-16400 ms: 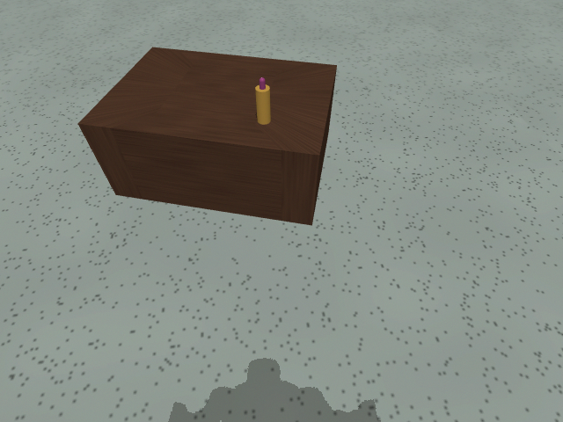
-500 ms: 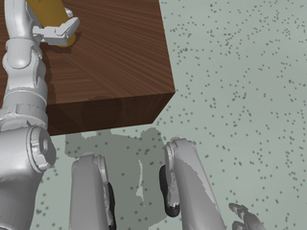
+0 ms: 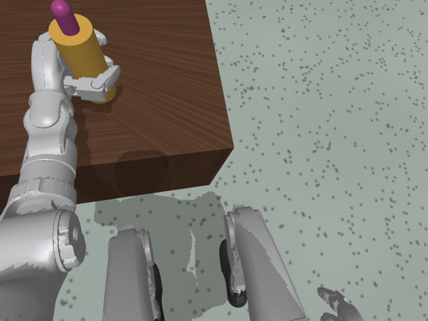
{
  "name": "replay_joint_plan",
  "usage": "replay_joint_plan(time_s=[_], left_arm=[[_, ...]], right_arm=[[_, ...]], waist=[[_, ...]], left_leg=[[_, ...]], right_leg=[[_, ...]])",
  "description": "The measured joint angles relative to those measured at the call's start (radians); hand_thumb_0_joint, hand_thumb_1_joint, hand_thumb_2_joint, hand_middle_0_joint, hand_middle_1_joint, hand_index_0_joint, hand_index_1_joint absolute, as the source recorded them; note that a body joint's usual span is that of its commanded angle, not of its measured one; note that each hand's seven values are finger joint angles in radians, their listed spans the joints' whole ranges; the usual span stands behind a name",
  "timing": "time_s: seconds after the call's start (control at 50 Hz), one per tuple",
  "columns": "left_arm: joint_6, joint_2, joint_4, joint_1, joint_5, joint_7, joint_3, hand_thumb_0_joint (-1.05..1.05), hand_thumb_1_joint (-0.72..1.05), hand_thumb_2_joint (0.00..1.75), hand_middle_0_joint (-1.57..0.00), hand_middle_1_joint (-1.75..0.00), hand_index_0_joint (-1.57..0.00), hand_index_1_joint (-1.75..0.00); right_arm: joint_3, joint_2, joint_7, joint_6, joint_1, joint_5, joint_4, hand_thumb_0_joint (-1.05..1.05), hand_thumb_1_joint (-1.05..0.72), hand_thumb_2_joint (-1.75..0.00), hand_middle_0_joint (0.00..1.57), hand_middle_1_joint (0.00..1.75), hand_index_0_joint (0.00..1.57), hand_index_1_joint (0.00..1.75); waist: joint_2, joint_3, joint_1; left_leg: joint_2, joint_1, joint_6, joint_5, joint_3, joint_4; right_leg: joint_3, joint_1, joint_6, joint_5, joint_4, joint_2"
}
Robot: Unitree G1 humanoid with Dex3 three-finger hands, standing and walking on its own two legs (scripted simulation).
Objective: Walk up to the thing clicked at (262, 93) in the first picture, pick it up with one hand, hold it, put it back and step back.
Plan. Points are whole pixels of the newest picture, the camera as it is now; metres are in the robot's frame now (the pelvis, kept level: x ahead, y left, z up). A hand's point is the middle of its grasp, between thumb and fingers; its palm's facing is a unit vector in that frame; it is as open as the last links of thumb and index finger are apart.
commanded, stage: settle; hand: left
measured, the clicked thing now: (83, 56) +0.55 +0.13 +0.03
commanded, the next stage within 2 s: lift in 0.64 s
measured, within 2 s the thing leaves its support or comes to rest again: neither
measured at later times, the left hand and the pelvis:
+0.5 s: hand (79, 53) +0.55 +0.14 +0.04, palm faces -0.04 -1.00 -0.03, open 7.7 cm; pelvis +0.01 +0.00 +0.03, yaw +0 degrees
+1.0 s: hand (74, 46) +0.54 +0.14 +0.06, palm faces -0.04 -1.00 -0.03, open 7.7 cm; pelvis +0.02 +0.00 +0.06, yaw +0 degrees
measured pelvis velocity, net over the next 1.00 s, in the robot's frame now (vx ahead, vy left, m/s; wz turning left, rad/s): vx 0.02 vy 0.00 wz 0.00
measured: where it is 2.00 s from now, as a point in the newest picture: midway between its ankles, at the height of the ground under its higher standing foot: (195, 296)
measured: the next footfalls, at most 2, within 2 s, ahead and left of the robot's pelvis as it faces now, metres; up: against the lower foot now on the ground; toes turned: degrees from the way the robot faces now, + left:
none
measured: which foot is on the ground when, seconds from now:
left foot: down 0.00-1.00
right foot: down 0.00-1.00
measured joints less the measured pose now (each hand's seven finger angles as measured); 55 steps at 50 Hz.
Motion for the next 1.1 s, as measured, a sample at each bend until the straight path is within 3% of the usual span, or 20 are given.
replay_joint_plan(time_s=[0.22,0.52,0.8,1.1], left_arm=[[-0.021,0.030,0.061,-0.038,0.005,-0.012,0.011,0.00,-0.14,1.15,-0.79,-1.17,-0.85,-1.19],[-0.032,0.016,0.039,0.011,-0.016,-0.030,0.003,-0.01,-0.14,1.15,-0.79,-1.18,-0.84,-1.20],[-0.052,0.017,0.068,0.010,-0.015,-0.030,0.004,-0.01,-0.14,1.15,-0.79,-1.19,-0.84,-1.20],[-0.032,-0.040,-0.024,0.117,-0.032,-0.018,-0.016,-0.01,-0.14,1.15,-0.79,-1.18,-0.84,-1.20]], right_arm=[[-0.006,-0.001,0.007,0.005,0.008,-0.003,0.005,0.00,-0.89,-0.90,0.20,0.30,0.20,0.30],[-0.004,0.007,0.006,-0.002,0.015,0.004,0.016,0.00,-0.88,-0.90,0.20,0.30,0.20,0.30],[-0.002,0.007,0.010,-0.007,0.005,-0.002,0.018,0.00,-0.88,-0.90,0.20,0.30,0.20,0.30],[-0.013,0.016,0.001,-0.004,0.011,0.010,0.031,0.00,-0.90,-0.91,0.20,0.30,0.20,0.30]], waist=[[0.002,0.001,-0.003],[-0.003,0.006,0.009],[-0.004,-0.001,0.006],[0.003,0.003,0.037]], left_leg=[[0.003,0.050,0.003,0.006,0.005,-0.050],[0.003,0.116,0.000,0.015,0.004,-0.115],[0.005,0.158,-0.001,0.021,0.004,-0.154],[0.009,0.262,-0.005,0.037,0.007,-0.236]], right_leg=[[0.001,0.050,0.003,0.008,-0.052,0.003],[-0.005,0.118,0.001,0.014,-0.116,0.002],[-0.007,0.159,-0.001,0.021,-0.155,0.005],[-0.010,0.262,-0.004,0.036,-0.235,0.008]])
